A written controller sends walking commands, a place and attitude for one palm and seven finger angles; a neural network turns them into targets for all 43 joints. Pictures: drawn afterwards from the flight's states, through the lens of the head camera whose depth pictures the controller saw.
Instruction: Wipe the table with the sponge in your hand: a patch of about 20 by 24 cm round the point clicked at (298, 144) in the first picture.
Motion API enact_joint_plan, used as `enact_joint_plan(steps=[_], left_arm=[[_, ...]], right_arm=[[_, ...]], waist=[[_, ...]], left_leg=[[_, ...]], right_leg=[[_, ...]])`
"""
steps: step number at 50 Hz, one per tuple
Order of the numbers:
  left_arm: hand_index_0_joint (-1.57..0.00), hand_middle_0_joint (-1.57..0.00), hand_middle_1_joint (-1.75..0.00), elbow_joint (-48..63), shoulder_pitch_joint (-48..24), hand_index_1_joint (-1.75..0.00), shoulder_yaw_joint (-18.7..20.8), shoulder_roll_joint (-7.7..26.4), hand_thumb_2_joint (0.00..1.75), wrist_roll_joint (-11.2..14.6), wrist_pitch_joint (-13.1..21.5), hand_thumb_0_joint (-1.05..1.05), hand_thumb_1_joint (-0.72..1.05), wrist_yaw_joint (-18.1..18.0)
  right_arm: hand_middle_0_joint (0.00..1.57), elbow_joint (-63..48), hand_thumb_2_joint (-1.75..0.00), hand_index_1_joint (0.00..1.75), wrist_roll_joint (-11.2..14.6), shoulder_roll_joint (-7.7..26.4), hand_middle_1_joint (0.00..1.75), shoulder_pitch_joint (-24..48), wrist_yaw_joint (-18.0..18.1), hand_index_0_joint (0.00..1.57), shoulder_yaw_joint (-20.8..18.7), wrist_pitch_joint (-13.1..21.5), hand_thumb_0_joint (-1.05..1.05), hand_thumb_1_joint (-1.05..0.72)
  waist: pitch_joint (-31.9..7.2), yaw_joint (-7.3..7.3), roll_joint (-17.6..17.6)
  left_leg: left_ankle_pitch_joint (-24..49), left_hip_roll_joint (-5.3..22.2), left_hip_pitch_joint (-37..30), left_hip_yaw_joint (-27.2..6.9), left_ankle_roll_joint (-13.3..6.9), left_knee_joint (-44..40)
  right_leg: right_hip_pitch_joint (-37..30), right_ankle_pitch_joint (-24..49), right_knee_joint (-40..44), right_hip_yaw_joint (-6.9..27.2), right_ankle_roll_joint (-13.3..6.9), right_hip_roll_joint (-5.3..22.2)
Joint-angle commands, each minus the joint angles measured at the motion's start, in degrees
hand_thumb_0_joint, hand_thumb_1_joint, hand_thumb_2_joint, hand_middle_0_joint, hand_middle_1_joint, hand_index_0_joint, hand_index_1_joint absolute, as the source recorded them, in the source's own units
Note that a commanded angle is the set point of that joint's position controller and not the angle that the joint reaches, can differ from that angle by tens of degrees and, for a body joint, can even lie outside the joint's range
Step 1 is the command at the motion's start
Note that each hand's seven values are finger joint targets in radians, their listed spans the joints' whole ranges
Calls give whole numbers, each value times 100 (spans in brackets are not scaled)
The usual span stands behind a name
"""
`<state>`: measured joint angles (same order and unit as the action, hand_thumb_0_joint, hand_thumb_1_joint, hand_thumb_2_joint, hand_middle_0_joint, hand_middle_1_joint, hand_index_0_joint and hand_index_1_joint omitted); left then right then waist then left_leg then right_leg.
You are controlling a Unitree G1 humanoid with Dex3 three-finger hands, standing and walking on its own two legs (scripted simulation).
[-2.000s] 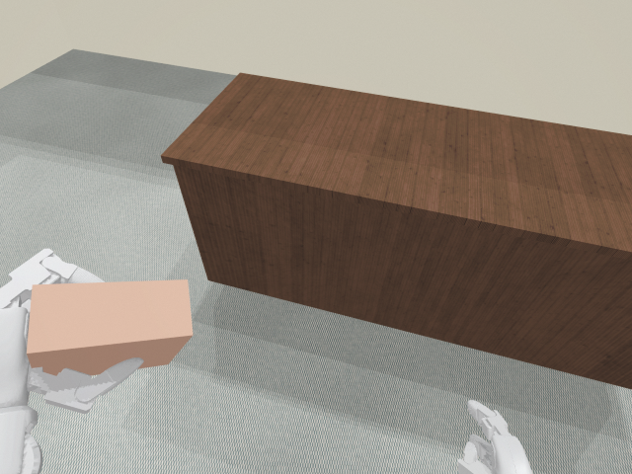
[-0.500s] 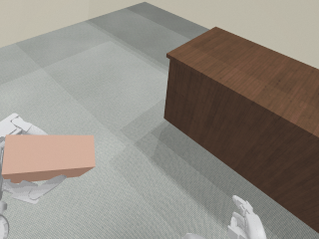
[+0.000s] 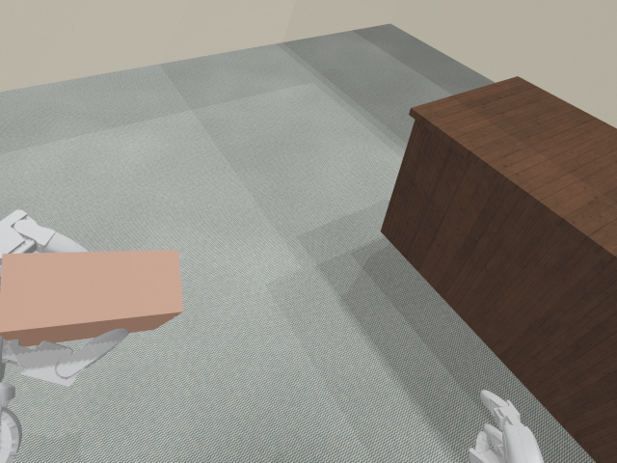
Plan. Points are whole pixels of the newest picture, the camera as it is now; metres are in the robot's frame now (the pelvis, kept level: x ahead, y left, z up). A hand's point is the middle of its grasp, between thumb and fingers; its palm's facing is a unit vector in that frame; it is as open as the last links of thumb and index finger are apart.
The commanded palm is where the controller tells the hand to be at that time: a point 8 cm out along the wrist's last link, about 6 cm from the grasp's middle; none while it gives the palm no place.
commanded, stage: walk around to get in front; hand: left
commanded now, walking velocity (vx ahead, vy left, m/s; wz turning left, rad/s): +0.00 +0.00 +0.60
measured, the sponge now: (119, 297) +0.23 +0.20 +0.17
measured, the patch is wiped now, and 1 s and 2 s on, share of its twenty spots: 0.00 0.00 0.00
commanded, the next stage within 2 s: none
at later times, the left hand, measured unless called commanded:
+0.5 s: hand out of the picture +0.06 +0.22 +0.18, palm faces +0.59 -0.67 -0.45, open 9.9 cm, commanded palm -0.01 +0.25 +0.19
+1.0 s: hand out of the picture -0.07 +0.24 +0.20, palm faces +0.79 -0.46 -0.41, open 9.9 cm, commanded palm -0.13 +0.25 +0.19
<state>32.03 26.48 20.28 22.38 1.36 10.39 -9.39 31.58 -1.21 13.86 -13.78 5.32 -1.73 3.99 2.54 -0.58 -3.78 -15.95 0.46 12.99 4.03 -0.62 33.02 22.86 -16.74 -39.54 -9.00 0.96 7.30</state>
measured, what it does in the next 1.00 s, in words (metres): walks backwards, turning left: right foot, then left foot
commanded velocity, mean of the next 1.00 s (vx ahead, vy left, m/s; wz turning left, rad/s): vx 0.15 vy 0.00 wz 0.58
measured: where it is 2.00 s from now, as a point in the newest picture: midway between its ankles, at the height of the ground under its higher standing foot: outside the picture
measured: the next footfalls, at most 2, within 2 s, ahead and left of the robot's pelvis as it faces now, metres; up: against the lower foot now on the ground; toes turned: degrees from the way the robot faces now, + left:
right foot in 0.34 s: +0.00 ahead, -0.14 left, +0.00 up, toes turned +9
left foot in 0.72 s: -0.15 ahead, +0.07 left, +0.00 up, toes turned +31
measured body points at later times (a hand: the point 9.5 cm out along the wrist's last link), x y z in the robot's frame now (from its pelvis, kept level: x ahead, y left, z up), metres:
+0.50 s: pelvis -0.08 -0.07 +0.02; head -0.07 -0.09 +0.47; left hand +0.02 +0.25 +0.20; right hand +0.14 -0.24 -0.08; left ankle -0.10 +0.07 -0.64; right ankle -0.04 -0.14 -0.72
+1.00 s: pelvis -0.11 -0.07 +0.02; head -0.12 -0.07 +0.47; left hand -0.12 +0.26 +0.22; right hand +0.11 -0.15 -0.08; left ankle -0.18 +0.05 -0.72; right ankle +0.01 -0.16 -0.66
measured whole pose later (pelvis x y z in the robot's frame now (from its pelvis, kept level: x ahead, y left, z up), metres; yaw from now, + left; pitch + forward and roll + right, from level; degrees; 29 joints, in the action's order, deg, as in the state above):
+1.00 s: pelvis -0.11 -0.07 +0.02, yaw +33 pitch -2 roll -2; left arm 29.5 27.6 19.8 20.5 0.6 11.8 -7.5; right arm 37.1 -0.1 6.2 -15.9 2.5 2.4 7.2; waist 1.0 0.9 1.8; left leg -14.6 3.1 10.6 -3.7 0.4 26.9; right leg 27.5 -22.6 -52.9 -5.6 4.9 4.6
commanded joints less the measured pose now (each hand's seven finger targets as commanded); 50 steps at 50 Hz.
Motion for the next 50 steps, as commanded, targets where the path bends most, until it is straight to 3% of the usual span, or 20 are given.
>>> enact_joint_plan(steps=[1,2,5,10,14,15,16,17,18,22,25,30,34,35,36,37,38,40,43,50], left_arm=[[-120,-120,-160,1365,-471,-160,631,881,130,-108,569,0,10,69],[-120,-120,-160,1294,-438,-160,504,766,130,-106,561,0,10,112],[-120,-120,-160,1410,-211,-160,411,603,130,-20,452,0,10,83],[-120,-120,-160,1260,-295,-160,482,687,130,95,324,0,10,45],[-120,-120,-160,987,-354,-160,570,745,130,169,196,0,10,73],[-120,-120,-160,937,-356,-160,612,779,130,137,167,0,10,75],[-120,-120,-160,978,-497,-160,587,860,130,86,159,0,10,61],[-120,-120,-160,866,-551,-160,847,1301,130,27,103,0,10,-17],[-120,-120,-160,743,-765,-160,745,1131,130,146,73,0,10,-73],[-120,-120,-160,587,-487,-160,624,919,130,49,156,0,10,-3],[-120,-120,-160,660,-636,-160,665,994,130,37,233,0,10,-66],[-120,-120,-160,1031,-267,-160,720,904,130,45,272,0,10,-203],[-120,-120,-160,1234,-381,-160,657,801,130,130,274,0,10,-257],[-120,-120,-160,1405,-423,-160,542,708,130,177,302,0,10,-239],[-120,-120,-160,1650,-585,-160,492,682,130,182,420,0,10,-222],[-120,-120,-160,1603,-608,-160,533,773,130,51,570,0,10,-182],[-120,-120,-160,1354,-655,-160,765,1069,130,-116,584,0,10,-82],[-120,-120,-160,1576,-759,-160,599,911,130,-162,590,0,10,16],[-120,-120,-160,1353,-444,-160,417,600,130,-68,505,0,10,49],[-120,-120,-160,647,-817,-160,407,590,130,-16,461,0,10,109]], right_arm=[[20,-662,-90,30,37,404,30,323,-212,20,-115,523,0,-90],[20,-570,-90,30,122,476,30,371,-256,20,-184,583,0,-90],[20,-558,-90,30,187,515,30,326,-298,20,-196,663,0,-90],[20,-482,-90,30,126,487,30,338,-206,20,-101,687,0,-90],[20,-468,-90,30,89,383,30,573,-219,20,-41,601,0,-90],[20,-519,-90,30,105,357,30,599,-232,20,-13,552,0,-90],[20,-577,-90,30,147,178,30,656,-247,20,43,490,0,-90],[20,-671,-90,30,141,107,30,697,-234,20,42,419,0,-90],[20,-584,-90,30,139,315,30,533,-209,20,-85,427,0,-90],[20,-618,-90,30,117,164,30,875,-118,20,43,221,0,-90],[20,-664,-90,30,50,198,30,935,44,20,11,234,0,-90],[20,-817,-90,30,-44,269,30,681,19,20,-63,281,0,-90],[20,-812,-90,30,-55,256,30,342,7,20,-72,298,0,-90],[20,-825,-90,30,-8,358,30,200,30,20,-109,330,0,-90],[20,-873,-90,30,-13,520,30,346,7,20,-104,405,0,-90],[20,-718,-90,30,2,467,30,289,-95,20,-80,495,0,-90],[20,-569,-90,30,75,446,30,329,-153,20,-117,507,0,-90],[20,-504,-90,30,163,476,30,417,-219,20,-203,551,0,-90],[20,-393,-90,30,162,436,30,400,-238,20,-142,594,0,-90],[20,-245,-90,30,69,416,30,531,-127,20,-38,662,0,-90]], waist=[[-465,-38,1768],[-351,-15,1387],[-402,18,1813],[-530,-44,1901],[-757,146,1617],[-769,187,1467],[-877,170,653],[-771,196,-991],[-790,180,-1119],[-446,75,-445],[-384,113,-349],[-791,316,-518],[-1090,58,-247],[-1169,-77,444],[-944,-119,2090],[-780,-32,2660],[-487,-40,2022],[-326,-17,1517],[-205,22,1813],[-112,76,1792]], left_leg=[[2471,2246,-416,-3230,-1328,-1528],[2226,1930,-381,-2553,-1167,-1385],[1682,1154,131,-1578,-700,-1406],[978,1164,191,-2104,-765,-1547],[788,990,566,-2152,-657,-1245],[398,778,869,-1979,-493,-1008],[-258,481,1349,-1626,-236,-208],[-1278,-336,2197,-580,227,1545],[-1294,-262,2037,-715,319,2981],[-634,50,1844,-402,504,3628],[-682,143,1327,-112,417,2461],[-1119,206,1045,157,196,889],[-692,-98,93,525,22,-708],[-474,186,-695,26,-204,-1244],[585,1419,-1393,-1807,-839,-1701],[2015,2473,-1795,-3531,-1489,-1675],[1413,2577,-1363,-3713,-1627,-1661],[729,1985,-979,-2815,-1428,-1597],[393,1379,-288,-1853,-1083,-1751],[-1223,1229,425,-1706,-1013,-1942]], right_leg=[[1475,-1335,-2748,1109,323,-191],[1454,-1024,-2693,1026,349,-211],[582,-544,-2001,596,409,-488],[-81,-972,-877,546,433,-802],[-1327,-529,890,499,358,-952],[-1779,-89,1622,536,270,-827],[-2164,123,2329,1297,-62,-20],[-2197,431,2692,3060,-693,1438],[-1480,505,2672,3084,-806,1814],[-1089,1527,2247,1137,-666,1050],[-1064,1431,2319,862,-673,1075],[-1712,1325,2080,1198,-869,1435],[-1422,228,1079,1046,-529,1183],[-810,138,-95,633,-249,865],[720,-730,-1844,-16,204,-42],[2033,-2003,-2866,275,273,-299],[2326,-1602,-3203,931,209,33],[2224,-1008,-3135,864,292,-11],[1421,-498,-2458,464,364,-178],[-102,-715,-518,44,388,-505]])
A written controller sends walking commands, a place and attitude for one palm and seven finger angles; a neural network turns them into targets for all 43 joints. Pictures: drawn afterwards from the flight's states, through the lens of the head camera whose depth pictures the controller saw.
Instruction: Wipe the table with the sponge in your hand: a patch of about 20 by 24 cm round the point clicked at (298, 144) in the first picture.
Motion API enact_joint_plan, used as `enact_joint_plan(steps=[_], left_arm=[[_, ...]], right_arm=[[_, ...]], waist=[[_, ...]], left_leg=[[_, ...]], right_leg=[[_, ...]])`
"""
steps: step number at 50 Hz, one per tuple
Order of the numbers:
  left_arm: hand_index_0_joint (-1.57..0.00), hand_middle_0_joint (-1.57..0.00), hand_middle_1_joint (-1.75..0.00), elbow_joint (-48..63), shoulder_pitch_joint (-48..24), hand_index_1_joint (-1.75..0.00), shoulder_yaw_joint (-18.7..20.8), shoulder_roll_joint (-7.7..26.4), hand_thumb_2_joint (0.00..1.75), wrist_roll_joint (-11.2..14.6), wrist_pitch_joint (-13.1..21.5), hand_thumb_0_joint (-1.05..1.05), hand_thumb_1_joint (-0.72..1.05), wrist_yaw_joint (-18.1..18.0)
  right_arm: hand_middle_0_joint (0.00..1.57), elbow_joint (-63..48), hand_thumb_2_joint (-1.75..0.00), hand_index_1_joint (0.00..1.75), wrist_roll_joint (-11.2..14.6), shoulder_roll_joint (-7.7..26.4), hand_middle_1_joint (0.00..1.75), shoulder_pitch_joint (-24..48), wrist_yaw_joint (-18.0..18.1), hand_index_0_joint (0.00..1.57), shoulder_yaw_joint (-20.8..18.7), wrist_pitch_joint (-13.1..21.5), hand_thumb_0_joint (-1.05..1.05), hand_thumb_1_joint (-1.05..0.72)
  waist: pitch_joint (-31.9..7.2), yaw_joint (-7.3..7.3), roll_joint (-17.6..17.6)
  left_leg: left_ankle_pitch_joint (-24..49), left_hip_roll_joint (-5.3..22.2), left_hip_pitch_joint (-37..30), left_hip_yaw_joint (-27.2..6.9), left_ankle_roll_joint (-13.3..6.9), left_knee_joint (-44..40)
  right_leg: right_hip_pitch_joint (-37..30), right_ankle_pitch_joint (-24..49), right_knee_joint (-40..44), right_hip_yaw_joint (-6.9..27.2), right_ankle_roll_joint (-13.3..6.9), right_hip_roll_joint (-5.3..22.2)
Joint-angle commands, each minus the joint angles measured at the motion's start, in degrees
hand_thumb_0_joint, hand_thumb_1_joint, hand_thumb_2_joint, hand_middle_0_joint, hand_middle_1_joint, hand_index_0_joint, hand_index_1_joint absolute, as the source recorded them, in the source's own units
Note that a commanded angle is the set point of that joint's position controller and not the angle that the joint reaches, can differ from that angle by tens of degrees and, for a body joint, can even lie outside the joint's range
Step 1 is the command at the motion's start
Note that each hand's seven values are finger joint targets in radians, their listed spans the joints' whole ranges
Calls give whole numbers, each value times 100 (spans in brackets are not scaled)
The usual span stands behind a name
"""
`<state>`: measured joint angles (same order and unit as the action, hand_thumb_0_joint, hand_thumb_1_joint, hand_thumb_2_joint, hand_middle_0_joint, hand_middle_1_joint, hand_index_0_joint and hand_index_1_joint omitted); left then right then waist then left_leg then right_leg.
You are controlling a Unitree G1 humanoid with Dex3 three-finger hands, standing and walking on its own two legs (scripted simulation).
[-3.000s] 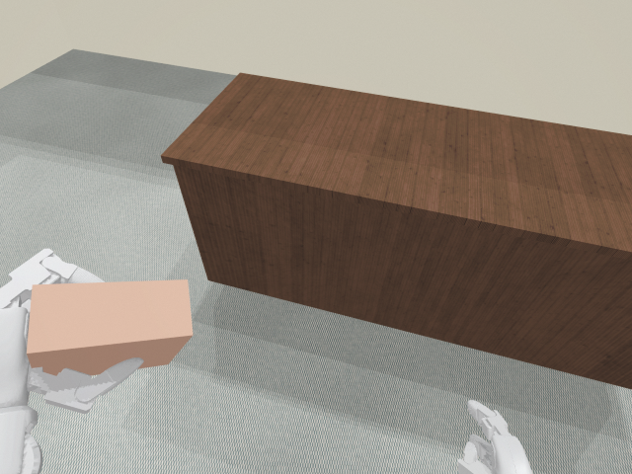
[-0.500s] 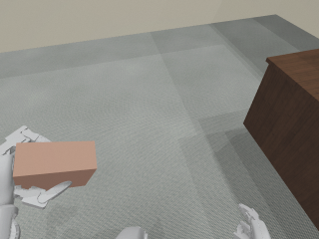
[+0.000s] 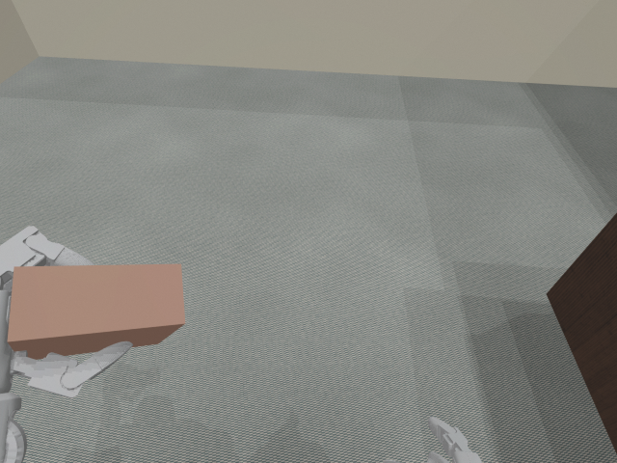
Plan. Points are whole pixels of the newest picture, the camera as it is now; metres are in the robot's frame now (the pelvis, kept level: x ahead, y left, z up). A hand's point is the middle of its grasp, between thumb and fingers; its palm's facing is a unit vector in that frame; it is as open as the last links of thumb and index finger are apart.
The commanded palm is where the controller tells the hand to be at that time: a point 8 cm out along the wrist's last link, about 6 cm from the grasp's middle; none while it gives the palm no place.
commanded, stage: walk around to get in front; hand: left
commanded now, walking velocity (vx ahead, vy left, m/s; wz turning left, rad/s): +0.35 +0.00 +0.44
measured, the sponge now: (124, 311) +0.22 +0.20 +0.16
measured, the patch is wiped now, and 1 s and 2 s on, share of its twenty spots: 0.00 0.00 0.00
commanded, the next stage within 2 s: none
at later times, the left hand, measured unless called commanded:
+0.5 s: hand (67, 308) +0.21 +0.25 +0.17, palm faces +0.60 -0.69 -0.40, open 9.9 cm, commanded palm +0.16 +0.28 +0.17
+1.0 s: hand (113, 236) +0.32 +0.26 +0.15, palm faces +0.66 -0.61 -0.44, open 9.9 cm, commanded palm +0.24 +0.28 +0.17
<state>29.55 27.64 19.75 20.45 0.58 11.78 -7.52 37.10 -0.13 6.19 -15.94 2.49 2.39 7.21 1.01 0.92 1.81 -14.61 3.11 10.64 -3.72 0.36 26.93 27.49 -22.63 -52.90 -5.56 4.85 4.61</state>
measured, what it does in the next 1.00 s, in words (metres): walks ahead, turning left: right foot, then left foot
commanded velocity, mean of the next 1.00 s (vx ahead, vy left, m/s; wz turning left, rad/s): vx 0.37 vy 0.00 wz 0.26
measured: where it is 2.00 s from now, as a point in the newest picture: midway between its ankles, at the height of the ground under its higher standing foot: (301, 397)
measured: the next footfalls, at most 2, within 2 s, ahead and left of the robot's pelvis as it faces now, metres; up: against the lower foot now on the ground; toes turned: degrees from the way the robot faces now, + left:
right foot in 0.10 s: +0.10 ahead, -0.14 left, +0.00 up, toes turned -4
left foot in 0.56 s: +0.13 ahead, +0.13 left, +0.00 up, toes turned +23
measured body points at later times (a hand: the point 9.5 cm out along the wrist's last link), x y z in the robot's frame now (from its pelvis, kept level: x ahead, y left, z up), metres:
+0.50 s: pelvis +0.06 -0.03 +0.00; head +0.08 -0.03 +0.45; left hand +0.17 +0.28 +0.20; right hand +0.28 -0.26 -0.08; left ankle +0.09 +0.11 -0.72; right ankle +0.06 -0.14 -0.74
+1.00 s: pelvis +0.19 -0.04 -0.02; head +0.22 -0.06 +0.42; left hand +0.28 +0.29 +0.18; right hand +0.41 -0.19 -0.15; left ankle +0.11 +0.08 -0.68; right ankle +0.26 -0.13 -0.74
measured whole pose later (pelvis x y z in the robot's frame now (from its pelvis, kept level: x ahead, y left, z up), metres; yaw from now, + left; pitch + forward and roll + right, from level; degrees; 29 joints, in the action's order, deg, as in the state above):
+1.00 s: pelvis +0.19 -0.04 -0.02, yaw +19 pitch -2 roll +0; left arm 24.6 22.6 19.3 18.7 0.8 11.8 -7.4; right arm 40.0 0.3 11.7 -10.8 3.4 0.1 3.7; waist 4.5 2.1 4.6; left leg -25.1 4.4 25.4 0.7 0.2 65.5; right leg 18.9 -17.3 -38.5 -11.0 -0.9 5.5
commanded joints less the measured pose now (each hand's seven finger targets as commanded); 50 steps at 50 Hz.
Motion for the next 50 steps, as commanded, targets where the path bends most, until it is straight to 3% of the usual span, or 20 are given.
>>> enact_joint_plan(steps=[1,3,4,5,6,7,11,24,26,27,28,29,31,35,43,44,45,46,48,50], left_arm=[[-120,-120,-160,779,-983,-160,437,761,130,66,312,0,10,-64],[-120,-120,-160,701,-963,-160,410,745,130,42,234,0,10,-60],[-120,-120,-160,764,-1027,-160,441,848,130,1,191,0,10,-71],[-120,-120,-160,704,-983,-160,603,1117,130,-54,107,0,10,-98],[-120,-120,-160,879,-1176,-160,771,1384,130,58,128,0,10,-113],[-120,-120,-160,866,-1236,-160,852,1389,130,48,170,0,10,-159],[-120,-120,-160,1044,-626,-160,873,1252,130,73,316,0,10,-70],[-120,-120,-160,1341,-713,-160,607,906,130,125,244,0,10,-466],[-120,-120,-160,1612,-994,-160,456,855,130,116,284,0,10,-469],[-120,-120,-160,1688,-1073,-160,476,835,130,100,364,0,10,-479],[-120,-120,-160,1821,-1180,-160,459,839,130,72,478,0,10,-483],[-120,-120,-160,1566,-1303,-160,701,1300,130,-46,555,0,10,-418],[-120,-120,-160,1732,-1024,-160,866,1384,130,-54,519,0,10,-310],[-120,-120,-160,2036,-220,-160,844,1026,130,74,568,0,10,-242],[-120,-120,-160,563,-647,-160,687,849,130,90,428,0,10,-137],[-120,-120,-160,563,-790,-160,649,871,130,78,372,0,10,-144],[-120,-120,-160,520,-894,-160,597,948,130,15,287,0,10,-156],[-120,-120,-160,712,-1008,-160,889,1375,130,55,260,0,10,-204],[-120,-120,-160,750,-998,-160,866,1301,130,142,352,0,10,-141],[-120,-120,-160,1198,-989,-160,954,1336,130,116,441,0,10,-124]], right_arm=[[20,-802,-90,30,-53,1155,30,838,159,20,-427,324,0,-90],[20,-803,-90,30,-44,1097,30,916,163,20,-388,261,0,-90],[20,-814,-90,30,-19,995,30,940,159,20,-352,231,0,-90],[20,-851,-90,30,18,807,30,882,147,20,-353,170,0,-90],[20,-984,-90,30,-41,989,30,1229,179,20,-386,183,0,-90],[20,-954,-90,30,-108,1069,30,1147,142,20,-462,178,0,-90],[20,-964,-90,30,-32,1053,30,1226,151,20,-453,-98,0,-90],[20,-1299,-90,30,-59,1076,30,727,225,20,-549,-66,0,-90],[20,-1318,-90,30,-29,1157,30,592,299,20,-584,-70,0,-90],[20,-1345,-90,30,-13,1282,30,558,308,20,-609,-55,0,-90],[20,-1341,-90,30,-3,1292,30,630,230,20,-590,-18,0,-90],[20,-1216,-90,30,-25,1186,30,706,159,20,-508,32,0,-90],[20,-1080,-90,30,30,1130,30,792,113,20,-580,53,0,-90],[20,-1029,-90,30,32,1059,30,761,24,20,-530,216,0,-90],[20,-796,-90,30,-4,1037,30,803,215,20,-493,141,0,-90],[20,-792,-90,30,30,955,30,824,225,20,-466,98,0,-90],[20,-814,-90,30,71,797,30,766,205,20,-436,43,0,-90],[20,-1024,-90,30,57,866,30,1163,202,20,-402,76,0,-90],[20,-852,-90,30,29,1061,30,1030,129,20,-493,78,0,-90],[20,-796,-90,30,62,1070,30,1201,113,20,-448,-68,0,-90]], waist=[[41,-18,1170],[-148,79,849],[-354,98,147],[-611,128,-1453],[-349,182,-1810],[-413,57,-1608],[-143,-27,-900],[-402,70,-1071],[-597,-135,-242],[-786,-259,1023],[-810,-195,2182],[-733,-196,1685],[-563,-160,1172],[-612,-31,1236],[-487,13,638],[-665,41,94],[-791,39,-1269],[-635,191,-2231],[-370,64,-1651],[-295,23,-1117]], left_leg=[[-1496,942,863,-962,-1081,-1162],[-1566,690,1303,-713,-839,-371],[-1594,390,1855,-435,-659,626],[-1912,-218,2906,208,-376,2577],[-1933,-445,3443,268,-115,4209],[-1365,-184,3267,-17,-48,4837],[-348,151,2820,336,239,4839],[-372,-91,1110,1551,-48,651],[-141,-120,-311,1426,-220,-88],[-23,667,-1203,40,-673,-502],[1680,1961,-1972,-2143,-1365,-861],[1157,2342,-1519,-2784,-1686,-1113],[834,2141,-1261,-2125,-1735,-944],[601,1411,-264,-400,-1162,-1129],[-513,1052,730,509,-695,-28],[-594,766,1020,733,-563,1020],[-1103,239,2061,1122,-360,2780],[-1971,-264,3397,765,-158,4341],[-1139,161,3256,199,-1,5062],[-782,351,3059,303,121,4805]], right_leg=[[-974,-142,1246,-343,-2,-310],[-2067,19,2376,-446,-54,-465],[-2769,-83,3020,101,-250,-23],[-3416,-1206,3791,2048,-820,1400],[-2950,-1132,4255,3644,-1315,2430],[-2388,-1634,4377,3803,-1383,2461],[-1708,-414,4103,1145,-1057,1668],[-2177,595,3215,284,-1194,1575],[-1480,986,1639,-192,-849,1121],[-434,765,93,-546,-506,562],[959,-1216,-1376,-414,-291,-124],[1289,-1233,-2045,320,-405,122],[1745,-754,-2196,608,-295,406],[703,163,-708,56,-214,370],[-1799,567,2132,-765,-180,-249],[-2356,415,2595,-428,-301,-96],[-2985,-267,3234,1228,-791,1001],[-3298,212,3812,3524,-1477,2203],[-2452,-975,4089,3404,-1570,2264],[-2181,-74,3904,1967,-1453,1934]])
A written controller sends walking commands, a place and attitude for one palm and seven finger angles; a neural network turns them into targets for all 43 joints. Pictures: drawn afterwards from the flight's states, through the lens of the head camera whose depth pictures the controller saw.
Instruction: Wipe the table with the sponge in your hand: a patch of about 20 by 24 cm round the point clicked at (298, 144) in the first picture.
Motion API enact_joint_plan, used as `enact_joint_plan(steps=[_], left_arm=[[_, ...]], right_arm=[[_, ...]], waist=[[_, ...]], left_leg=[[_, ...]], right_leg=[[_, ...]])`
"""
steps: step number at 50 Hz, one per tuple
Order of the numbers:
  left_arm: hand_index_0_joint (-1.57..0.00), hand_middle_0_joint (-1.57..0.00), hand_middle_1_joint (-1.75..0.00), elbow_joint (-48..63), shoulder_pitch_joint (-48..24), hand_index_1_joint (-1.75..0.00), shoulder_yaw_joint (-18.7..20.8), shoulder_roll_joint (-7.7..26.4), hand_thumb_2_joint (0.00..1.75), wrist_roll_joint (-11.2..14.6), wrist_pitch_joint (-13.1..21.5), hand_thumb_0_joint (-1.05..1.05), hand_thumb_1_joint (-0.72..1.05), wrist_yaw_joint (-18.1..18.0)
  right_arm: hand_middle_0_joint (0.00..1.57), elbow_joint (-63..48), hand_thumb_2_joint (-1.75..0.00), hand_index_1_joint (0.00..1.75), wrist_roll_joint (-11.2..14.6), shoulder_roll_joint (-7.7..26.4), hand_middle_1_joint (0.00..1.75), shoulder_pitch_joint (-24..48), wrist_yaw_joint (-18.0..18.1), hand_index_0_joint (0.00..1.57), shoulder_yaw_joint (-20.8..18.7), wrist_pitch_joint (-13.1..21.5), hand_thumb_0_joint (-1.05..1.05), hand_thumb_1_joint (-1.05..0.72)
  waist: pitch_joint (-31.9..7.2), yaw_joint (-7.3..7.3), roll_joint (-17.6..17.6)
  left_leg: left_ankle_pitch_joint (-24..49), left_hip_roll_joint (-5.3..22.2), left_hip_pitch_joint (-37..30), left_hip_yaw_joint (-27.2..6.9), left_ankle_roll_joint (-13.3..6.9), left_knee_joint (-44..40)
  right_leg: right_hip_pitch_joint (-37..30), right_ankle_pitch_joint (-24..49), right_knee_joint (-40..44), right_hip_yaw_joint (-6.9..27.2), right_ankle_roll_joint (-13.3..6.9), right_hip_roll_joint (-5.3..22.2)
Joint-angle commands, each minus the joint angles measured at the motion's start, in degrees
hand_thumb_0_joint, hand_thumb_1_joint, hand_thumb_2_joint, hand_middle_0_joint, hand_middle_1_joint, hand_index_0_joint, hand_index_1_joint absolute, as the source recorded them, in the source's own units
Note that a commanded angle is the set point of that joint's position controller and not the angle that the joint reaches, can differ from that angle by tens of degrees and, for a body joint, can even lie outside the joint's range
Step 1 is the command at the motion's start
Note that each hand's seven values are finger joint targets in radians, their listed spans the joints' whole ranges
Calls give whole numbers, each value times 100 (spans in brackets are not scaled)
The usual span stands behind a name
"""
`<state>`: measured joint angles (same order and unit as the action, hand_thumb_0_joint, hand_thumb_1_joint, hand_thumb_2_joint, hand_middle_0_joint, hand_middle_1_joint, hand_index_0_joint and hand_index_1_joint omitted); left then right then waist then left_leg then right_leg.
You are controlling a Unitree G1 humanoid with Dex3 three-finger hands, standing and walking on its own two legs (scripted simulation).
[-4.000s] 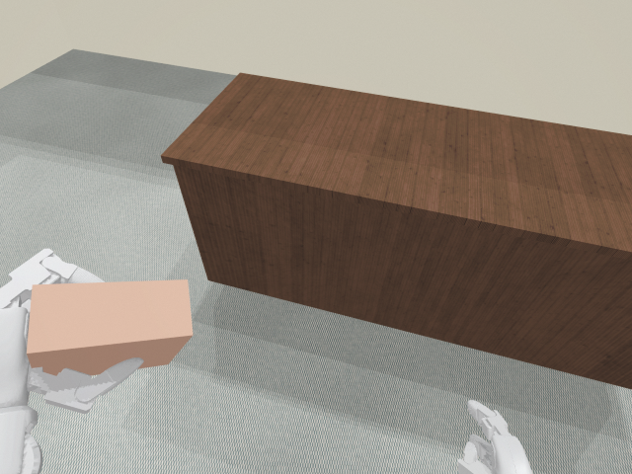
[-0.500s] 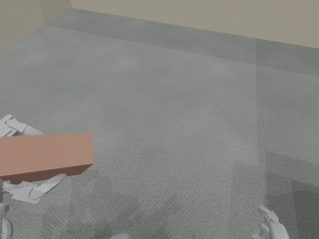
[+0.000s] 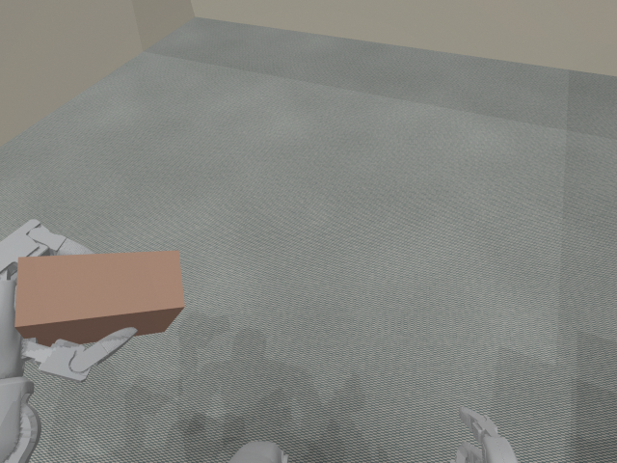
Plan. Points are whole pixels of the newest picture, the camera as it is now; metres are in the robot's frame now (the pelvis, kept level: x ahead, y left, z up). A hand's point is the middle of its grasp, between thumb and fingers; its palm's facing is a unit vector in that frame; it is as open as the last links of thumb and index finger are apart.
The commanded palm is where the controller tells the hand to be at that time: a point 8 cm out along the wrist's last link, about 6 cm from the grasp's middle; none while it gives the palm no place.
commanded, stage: walk around to get in front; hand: left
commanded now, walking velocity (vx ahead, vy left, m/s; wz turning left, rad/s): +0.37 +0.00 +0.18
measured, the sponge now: (128, 299) +0.24 +0.20 +0.16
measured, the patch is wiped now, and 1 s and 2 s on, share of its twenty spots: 0.00 0.00 0.00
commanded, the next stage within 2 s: turn to face it in 1.64 s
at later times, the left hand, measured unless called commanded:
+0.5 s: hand (121, 184) +0.35 +0.24 +0.20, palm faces +0.41 -0.81 -0.43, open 9.9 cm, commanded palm +0.29 +0.29 +0.20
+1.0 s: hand (157, 124) +0.47 +0.24 +0.20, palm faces +0.53 -0.74 -0.42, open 9.9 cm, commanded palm +0.41 +0.28 +0.20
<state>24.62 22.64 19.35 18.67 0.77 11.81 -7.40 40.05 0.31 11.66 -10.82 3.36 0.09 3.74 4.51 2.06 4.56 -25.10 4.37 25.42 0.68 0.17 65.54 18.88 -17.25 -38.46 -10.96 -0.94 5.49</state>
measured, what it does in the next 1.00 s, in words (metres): walks ahead: left foot, then right foot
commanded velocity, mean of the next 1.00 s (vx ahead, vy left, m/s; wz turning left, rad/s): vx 0.37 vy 0.00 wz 0.18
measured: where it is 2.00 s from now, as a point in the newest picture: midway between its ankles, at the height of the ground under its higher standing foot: (344, 345)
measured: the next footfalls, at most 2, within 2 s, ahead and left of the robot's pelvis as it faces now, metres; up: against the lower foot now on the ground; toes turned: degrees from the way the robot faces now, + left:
left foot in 0.24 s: +0.18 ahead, +0.14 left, +0.00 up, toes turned +12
right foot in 0.62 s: +0.30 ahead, -0.15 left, +0.00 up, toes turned -7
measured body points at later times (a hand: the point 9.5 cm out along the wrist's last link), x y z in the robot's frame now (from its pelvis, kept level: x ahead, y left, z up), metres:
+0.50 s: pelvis +0.15 +0.00 +0.02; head +0.18 +0.01 +0.47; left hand +0.32 +0.28 +0.22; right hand +0.32 -0.18 -0.07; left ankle +0.15 +0.13 -0.72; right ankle +0.20 -0.14 -0.66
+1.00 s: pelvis +0.29 -0.02 +0.01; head +0.33 +0.00 +0.45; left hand +0.43 +0.28 +0.22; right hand +0.50 -0.27 -0.06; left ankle +0.34 +0.11 -0.72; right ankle +0.26 -0.14 -0.72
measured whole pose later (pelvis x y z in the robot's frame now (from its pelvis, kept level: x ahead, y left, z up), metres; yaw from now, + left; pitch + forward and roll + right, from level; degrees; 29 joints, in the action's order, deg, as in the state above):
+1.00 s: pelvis +0.29 -0.02 +0.01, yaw +9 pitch +0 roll +1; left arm 36.4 29.3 21.8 22.3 1.2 13.3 -10.5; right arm 31.5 0.2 16.3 -13.0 4.7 -4.2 2.7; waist 4.1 0.5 -2.1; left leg -12.0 4.7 20.4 10.1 -0.4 31.6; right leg 11.3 -23.5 -36.2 -13.3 1.2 8.0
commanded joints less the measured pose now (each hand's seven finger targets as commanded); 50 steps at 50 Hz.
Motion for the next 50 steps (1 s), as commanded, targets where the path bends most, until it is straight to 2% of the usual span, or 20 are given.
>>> enact_joint_plan(steps=[1,5,8,11,13,14,16,20,26,29,30,31,32,34,36,39,44,48,49,50], left_arm=[[-120,-120,-160,1875,-423,-160,904,1408,130,56,481,0,10,-153],[-120,-120,-160,2162,119,-160,1087,1431,130,83,495,0,10,-339],[-120,-120,-160,2145,334,-160,1084,1261,130,126,482,0,10,-477],[-120,-120,-160,2182,86,-160,884,1120,130,113,543,0,10,-514],[-120,-120,-160,2100,-77,-160,885,1108,130,111,672,0,10,-506],[-120,-120,-160,1816,-193,-160,1055,1495,130,45,687,0,10,-428],[-120,-120,-160,2018,-246,-160,972,1405,130,42,667,0,10,-298],[-120,-120,-160,2526,303,-160,769,1072,130,97,606,0,10,-235],[-120,-120,-160,1801,172,-160,849,1069,130,112,512,0,10,-206],[-120,-120,-160,1350,-16,-160,852,1125,130,80,371,0,10,-207],[-120,-120,-160,1322,-129,-160,707,1062,130,41,284,0,10,-198],[-120,-120,-160,1390,-348,-160,897,1452,130,0,245,0,10,-236],[-120,-120,-160,1345,-405,-160,1245,1724,130,81,259,0,10,-287],[-120,-120,-160,1418,-352,-160,945,1456,130,151,342,0,10,-157],[-120,-120,-160,1643,-241,-160,944,1372,130,87,404,0,10,-140],[-120,-120,-160,1799,22,-160,985,1334,130,88,426,0,10,-228],[-120,-120,-160,2097,485,-160,1081,1272,130,141,414,0,10,-445],[-120,-120,-160,2184,-39,-160,888,1180,130,114,450,0,10,-519],[-120,-120,-160,2259,-183,-160,848,1157,130,92,514,0,10,-514],[-120,-120,-160,2216,-181,-160,722,1041,130,103,556,0,10,-482]], right_arm=[[20,-1151,-90,30,9,520,30,761,35,20,-215,260,0,-90],[20,-1339,-90,30,-51,475,30,580,36,20,-282,233,0,-90],[20,-1493,-90,30,-66,421,30,392,52,20,-313,234,0,-90],[20,-1543,-90,30,-25,573,30,95,159,20,-430,218,0,-90],[20,-1590,-90,30,1,755,30,117,107,20,-475,230,0,-90],[20,-1495,-90,30,-54,691,30,220,72,20,-391,270,0,-90],[20,-1377,-90,30,30,669,30,297,15,20,-462,321,0,-90],[20,-1356,-90,30,28,568,30,267,-54,20,-385,483,0,-90],[20,-1258,-90,30,-44,494,30,259,80,20,-306,541,0,-90],[20,-1174,-90,30,-23,420,30,331,137,20,-261,421,0,-90],[20,-1175,-90,30,21,303,30,312,124,20,-235,375,0,-90],[20,-1284,-90,30,16,183,30,425,110,20,-170,342,0,-90],[20,-1305,-90,30,-41,402,30,610,98,20,-182,408,0,-90],[20,-1176,-90,30,4,521,30,594,21,20,-258,340,0,-90],[20,-1140,-90,30,13,481,30,712,21,20,-194,188,0,-90],[20,-1219,-90,30,-19,539,30,577,6,20,-257,132,0,-90],[20,-1556,-90,30,-50,431,30,419,31,20,-310,162,0,-90],[20,-1565,-90,30,-47,560,30,130,168,20,-420,154,0,-90],[20,-1587,-90,30,-20,691,30,42,190,20,-482,173,0,-90],[20,-1610,-90,30,-12,806,30,97,153,20,-512,201,0,-90]], waist=[[-634,-110,-1200],[-900,-89,-1145],[-984,-28,-1138],[-1266,-276,-264],[-1358,-308,1782],[-1307,-324,1515],[-1023,-319,777],[-1060,-189,982],[-895,-184,834],[-1135,-89,202],[-1261,-74,-615],[-1210,-38,-2351],[-1147,42,-2144],[-698,-79,-1770],[-637,-120,-1205],[-791,-178,-1124],[-922,31,-1256],[-1126,-219,-570],[-1315,-327,433],[-1292,-310,1778]], left_leg=[[297,256,1377,-29,153,546],[522,215,295,609,61,-1853],[785,-92,-216,1087,51,-2963],[1428,-117,-1855,1003,-75,-3955],[2958,1943,-3135,-2518,-1270,-4642],[2505,2354,-2895,-3140,-1569,-4851],[2292,2109,-2794,-2359,-1567,-4672],[2070,1423,-2019,-655,-1051,-4835],[1590,1264,-1436,58,-803,-4819],[1159,910,-1008,404,-545,-3331],[762,507,-427,733,-398,-1935],[-640,-210,1335,794,-140,-95],[-725,-178,1711,17,-70,788],[116,144,1777,-231,92,1392],[405,266,1548,-71,177,1055],[650,320,1064,191,161,-293],[677,43,205,969,41,-2535],[1331,-194,-1489,1204,-28,-3809],[1315,233,-2315,348,-306,-4115],[2368,1612,-3056,-1961,-951,-4489]], right_leg=[[-1228,17,2377,1999,-811,1722],[-1241,999,2040,949,-753,1519],[-1410,1208,1699,912,-692,1325],[-785,1078,-54,321,-237,771],[1491,-1871,-2709,274,238,-319],[1989,-1857,-3479,893,179,-70],[2609,-1385,-3692,1108,256,201],[1857,-444,-2363,619,344,249],[298,-4,-251,-60,405,-121],[-1164,238,973,-224,324,-338],[-1690,-21,1399,574,53,201],[-2459,116,2029,3131,-626,1711],[-2124,-269,2472,4082,-958,2310],[-1540,-1000,2570,3475,-924,2137],[-1258,-173,2421,2088,-771,1772],[-1176,790,2294,1158,-715,1593],[-1487,1370,1901,835,-742,1470],[-954,933,444,290,-323,974],[-224,784,-842,74,-81,661],[1224,-1327,-2319,47,236,-87]])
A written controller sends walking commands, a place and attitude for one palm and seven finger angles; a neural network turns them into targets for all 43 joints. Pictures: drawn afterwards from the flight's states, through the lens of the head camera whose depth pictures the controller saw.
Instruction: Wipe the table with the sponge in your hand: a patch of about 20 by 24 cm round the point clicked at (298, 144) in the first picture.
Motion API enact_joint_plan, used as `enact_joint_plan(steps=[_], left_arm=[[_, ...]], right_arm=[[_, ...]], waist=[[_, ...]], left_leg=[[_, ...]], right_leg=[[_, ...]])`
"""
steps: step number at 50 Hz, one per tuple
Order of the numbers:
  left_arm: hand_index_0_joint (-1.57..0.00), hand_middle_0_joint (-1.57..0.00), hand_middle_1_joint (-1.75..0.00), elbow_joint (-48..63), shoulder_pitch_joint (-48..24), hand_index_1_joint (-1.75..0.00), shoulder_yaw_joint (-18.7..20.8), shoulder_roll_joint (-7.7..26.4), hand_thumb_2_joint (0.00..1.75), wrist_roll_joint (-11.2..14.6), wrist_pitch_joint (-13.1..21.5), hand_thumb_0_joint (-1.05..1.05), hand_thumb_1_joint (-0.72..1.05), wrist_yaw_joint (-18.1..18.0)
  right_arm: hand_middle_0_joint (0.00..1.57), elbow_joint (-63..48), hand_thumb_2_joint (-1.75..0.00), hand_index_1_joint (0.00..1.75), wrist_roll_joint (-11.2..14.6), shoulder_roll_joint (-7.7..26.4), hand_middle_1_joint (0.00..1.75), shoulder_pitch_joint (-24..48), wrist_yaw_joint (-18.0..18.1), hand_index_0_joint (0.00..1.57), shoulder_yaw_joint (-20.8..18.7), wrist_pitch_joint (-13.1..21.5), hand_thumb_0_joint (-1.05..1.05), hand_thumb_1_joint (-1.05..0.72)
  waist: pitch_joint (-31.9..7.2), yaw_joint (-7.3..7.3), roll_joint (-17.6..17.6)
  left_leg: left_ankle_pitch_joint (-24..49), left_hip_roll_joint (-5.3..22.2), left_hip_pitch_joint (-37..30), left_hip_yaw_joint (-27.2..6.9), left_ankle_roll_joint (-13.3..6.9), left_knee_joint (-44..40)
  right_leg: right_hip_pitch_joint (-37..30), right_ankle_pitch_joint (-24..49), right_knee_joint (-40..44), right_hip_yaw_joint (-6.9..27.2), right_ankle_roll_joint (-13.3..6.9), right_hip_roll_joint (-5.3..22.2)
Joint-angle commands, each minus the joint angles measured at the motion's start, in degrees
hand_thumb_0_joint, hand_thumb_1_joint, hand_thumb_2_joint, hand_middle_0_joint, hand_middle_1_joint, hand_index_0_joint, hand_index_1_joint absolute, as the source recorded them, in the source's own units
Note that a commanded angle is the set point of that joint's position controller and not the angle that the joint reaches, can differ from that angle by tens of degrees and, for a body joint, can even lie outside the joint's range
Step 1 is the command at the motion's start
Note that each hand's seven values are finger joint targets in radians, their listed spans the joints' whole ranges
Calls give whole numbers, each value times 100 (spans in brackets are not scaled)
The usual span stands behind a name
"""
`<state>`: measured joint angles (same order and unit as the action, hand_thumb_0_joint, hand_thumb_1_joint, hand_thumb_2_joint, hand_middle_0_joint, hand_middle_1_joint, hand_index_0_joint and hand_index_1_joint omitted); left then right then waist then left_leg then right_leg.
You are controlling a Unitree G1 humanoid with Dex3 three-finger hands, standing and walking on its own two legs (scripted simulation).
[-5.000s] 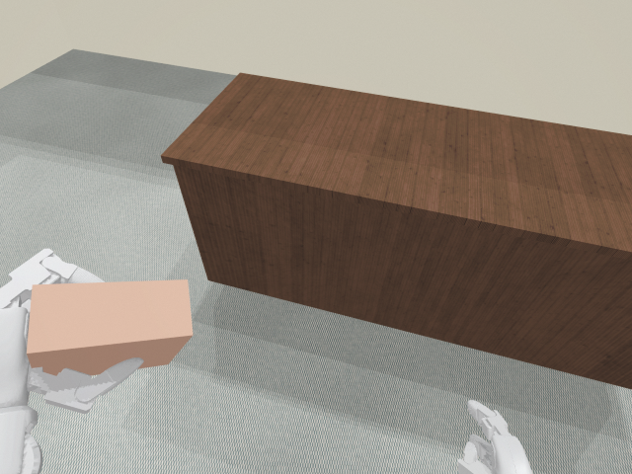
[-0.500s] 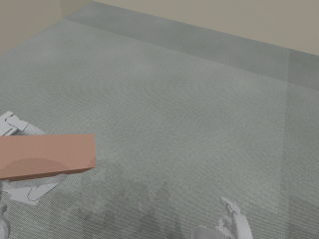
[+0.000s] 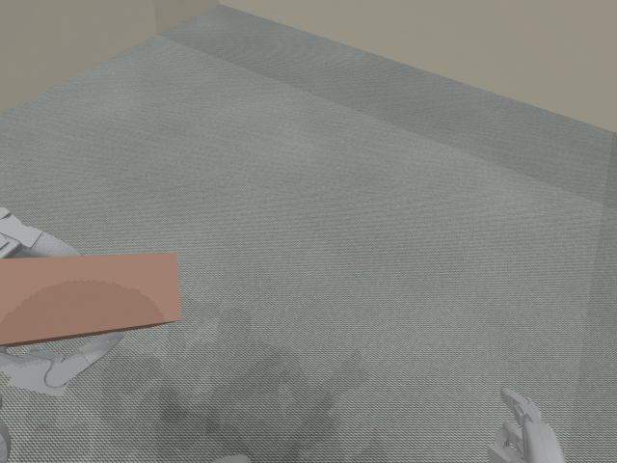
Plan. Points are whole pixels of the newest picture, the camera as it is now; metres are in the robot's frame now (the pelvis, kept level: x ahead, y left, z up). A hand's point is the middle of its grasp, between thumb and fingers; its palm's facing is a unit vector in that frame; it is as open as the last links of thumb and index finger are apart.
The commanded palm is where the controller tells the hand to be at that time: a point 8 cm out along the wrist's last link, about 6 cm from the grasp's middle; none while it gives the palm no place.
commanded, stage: walk around to get in front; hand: left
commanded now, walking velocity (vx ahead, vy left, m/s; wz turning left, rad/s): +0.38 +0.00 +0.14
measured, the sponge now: (113, 299) +0.22 +0.20 +0.17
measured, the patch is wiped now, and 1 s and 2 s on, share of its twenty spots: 0.00 0.00 0.00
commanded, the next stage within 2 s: turn to face it in 0.64 s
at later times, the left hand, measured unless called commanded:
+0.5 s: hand (153, 208) +0.32 +0.19 +0.18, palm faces +0.48 -0.75 -0.47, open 9.9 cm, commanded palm +0.25 +0.24 +0.19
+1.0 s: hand (143, 139) +0.40 +0.22 +0.20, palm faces +0.56 -0.71 -0.43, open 10.0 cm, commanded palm +0.34 +0.26 +0.19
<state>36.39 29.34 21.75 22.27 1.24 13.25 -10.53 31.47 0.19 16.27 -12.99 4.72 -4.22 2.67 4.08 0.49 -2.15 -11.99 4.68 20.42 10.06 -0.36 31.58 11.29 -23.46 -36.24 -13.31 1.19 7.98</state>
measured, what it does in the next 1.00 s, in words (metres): walks ahead: right foot, then left foot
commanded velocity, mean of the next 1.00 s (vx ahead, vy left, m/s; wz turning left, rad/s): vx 0.24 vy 0.00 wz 0.10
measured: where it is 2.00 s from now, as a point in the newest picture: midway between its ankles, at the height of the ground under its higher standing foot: outside the picture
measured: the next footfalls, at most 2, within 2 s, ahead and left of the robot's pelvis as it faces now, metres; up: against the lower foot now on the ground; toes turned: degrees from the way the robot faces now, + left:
right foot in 0.34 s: +0.20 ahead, -0.16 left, +0.00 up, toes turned -8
left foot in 0.78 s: +0.30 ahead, +0.11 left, +0.00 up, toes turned +23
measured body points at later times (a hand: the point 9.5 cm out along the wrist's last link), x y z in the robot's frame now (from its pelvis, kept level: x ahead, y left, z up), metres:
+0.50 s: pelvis +0.13 -0.06 +0.01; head +0.17 -0.09 +0.45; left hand +0.29 +0.23 +0.20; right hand +0.32 -0.28 -0.12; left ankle +0.09 +0.07 -0.62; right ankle +0.16 -0.15 -0.73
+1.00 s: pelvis +0.24 -0.05 +0.00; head +0.28 -0.03 +0.45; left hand +0.37 +0.26 +0.22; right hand +0.47 -0.18 -0.08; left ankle +0.26 +0.09 -0.73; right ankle +0.30 -0.17 -0.67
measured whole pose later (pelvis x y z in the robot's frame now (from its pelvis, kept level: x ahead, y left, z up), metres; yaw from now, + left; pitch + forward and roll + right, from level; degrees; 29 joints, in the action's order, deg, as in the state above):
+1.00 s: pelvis +0.24 -0.05 +0.00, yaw +12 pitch -1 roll +0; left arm 36.0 25.6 22.5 22.4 1.5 13.6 -8.2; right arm 32.8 0.4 4.6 -7.7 1.0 2.6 5.1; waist 6.4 2.1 -0.9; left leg -12.7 6.7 19.2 8.7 0.6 33.1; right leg 29.4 -22.5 -58.2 -4.8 2.8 5.2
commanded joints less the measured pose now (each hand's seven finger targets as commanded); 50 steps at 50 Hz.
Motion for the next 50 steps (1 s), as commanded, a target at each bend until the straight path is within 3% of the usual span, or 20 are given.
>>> enact_joint_plan(steps=[1,3,5,10,15,16,17,18,20,22,24,33,36,37,38,39,40,42,45,50], left_arm=[[-120,-120,-160,683,-932,-160,555,896,130,-15,494,0,10,-122],[-120,-120,-160,896,-998,-160,758,1131,130,-10,461,0,10,-16],[-120,-120,-160,1412,-739,-160,702,1011,130,8,474,0,10,28],[-120,-120,-160,1195,-179,-160,635,742,130,87,399,0,10,57],[-120,-120,-160,234,-572,-160,596,673,130,80,212,0,10,96],[-120,-120,-160,152,-739,-160,610,804,130,46,154,0,10,87],[-120,-120,-160,40,-847,-160,659,998,130,-31,88,0,10,74],[-120,-120,-160,85,-929,-160,933,1318,130,28,55,0,10,32],[-120,-120,-160,193,-1116,-160,851,1228,130,129,135,0,10,126],[-120,-120,-160,299,-789,-160,747,1010,130,63,226,0,10,156],[-120,-120,-160,466,-708,-160,648,923,130,36,258,0,10,130],[-120,-120,-160,1105,-78,-160,913,936,130,95,235,0,10,-147],[-120,-120,-160,1100,-418,-160,744,880,130,85,208,0,10,-177],[-120,-120,-160,1165,-570,-160,764,942,130,81,282,0,10,-193],[-120,-120,-160,1286,-627,-160,741,893,130,78,405,0,10,-190],[-120,-120,-160,1406,-851,-160,745,987,130,91,505,0,10,-207],[-120,-120,-160,705,-835,-160,747,1264,130,1,508,0,10,-83],[-120,-120,-160,1142,-902,-160,997,1361,130,18,515,0,10,20],[-120,-120,-160,1864,-709,-160,833,1111,130,72,524,0,10,103],[-120,-120,-160,894,-728,-160,553,663,130,115,364,0,10,137]], right_arm=[[20,-730,-90,30,-6,242,30,396,-71,20,34,359,0,-90],[20,-586,-90,30,37,182,30,479,-104,20,-7,382,0,-90],[20,-537,-90,30,54,140,30,512,-146,20,-11,462,0,-90],[20,-512,-90,30,-11,77,30,469,-175,20,115,627,0,-90],[20,-407,-90,30,20,-16,30,565,-15,20,156,484,0,-90],[20,-366,-90,30,32,-85,30,567,5,20,181,437,0,-90],[20,-383,-90,30,36,-232,30,520,-7,20,215,371,0,-90],[20,-519,-90,30,1,-114,30,860,-16,20,260,422,0,-90],[20,-347,-90,30,32,20,30,859,-100,20,197,403,0,-90],[20,-298,-90,30,28,0,30,930,-122,20,250,297,0,-90],[20,-345,-90,30,16,75,30,875,-145,20,192,233,0,-90],[20,-891,-90,30,-35,-55,30,531,-146,20,66,220,0,-90],[20,-848,-90,30,-41,-23,30,310,-79,20,-3,220,0,-90],[20,-836,-90,30,-27,44,30,240,-29,20,-34,224,0,-90],[20,-863,-90,30,-22,160,30,337,-34,20,-66,234,0,-90],[20,-901,-90,30,5,237,30,361,-118,20,-6,282,0,-90],[20,-767,-90,30,27,252,30,380,-167,20,30,327,0,-90],[20,-655,-90,30,74,233,30,585,-178,20,-28,275,0,-90],[20,-598,-90,30,35,115,30,688,-240,20,91,408,0,-90],[20,-561,-90,30,1,94,30,487,-240,20,178,674,0,-90]], waist=[[-1136,-130,2166],[-1021,-164,1641],[-1067,-59,1547],[-1021,-36,1765],[-1008,34,1072],[-1091,74,400],[-1163,87,-1277],[-1031,234,-1806],[-822,93,-1163],[-609,67,-528],[-597,10,-455],[-836,221,-773],[-1176,-85,-490],[-1460,-236,150],[-1673,-206,1666],[-1759,-111,2302],[-1470,-130,1420],[-1392,-85,1432],[-1202,27,1747],[-998,-27,1699]], left_leg=[[795,2178,-2236,-3901,-1383,-1475],[598,2125,-2171,-3610,-1574,-1352],[880,1697,-2057,-2519,-1284,-1214],[839,1183,-970,-1145,-812,-1460],[-457,889,-462,-590,-492,-381],[-692,637,-1,-454,-376,754],[-1526,1,1305,-71,-138,2587],[-2237,-336,2332,-690,-17,3936],[-1300,4,2360,-1197,94,4770],[-863,153,2256,-1070,215,4742],[-655,190,2183,-936,247,4295],[-621,-21,942,225,134,917],[-114,-488,-535,566,88,-8],[214,-422,-1558,321,-57,-383],[1511,759,-2500,-1557,-672,-665],[3575,2084,-2767,-3617,-1441,-869],[3111,2163,-2293,-3630,-1473,-921],[1957,2023,-1770,-2892,-1493,-944],[1476,1506,-1034,-1322,-943,-1135],[1037,1636,-618,-542,-566,-1354]], right_leg=[[2486,-1335,-3400,915,-63,-370],[3194,-831,-3931,1331,26,-30],[3183,-446,-3436,1181,75,56],[1484,416,-1240,435,144,-216],[-139,868,533,-57,157,-584],[-705,602,988,464,-1,-275],[-1394,242,1648,2468,-558,1017],[-1537,613,2176,4206,-1114,1997],[-1161,-20,2241,3760,-1067,1961],[-809,1075,2054,2283,-898,1599],[-792,1865,2002,1500,-829,1485],[-1164,3808,1269,440,-793,1448],[-555,3844,-249,-28,-469,1223],[20,3650,-1455,-150,-240,948],[1212,902,-2997,-31,69,191],[2152,-1530,-4048,662,93,-454],[2415,-1256,-4321,1249,-5,-323],[2626,-789,-4329,1429,78,-83],[2107,-28,-3171,1110,124,-107],[1140,335,-1325,604,224,-439]])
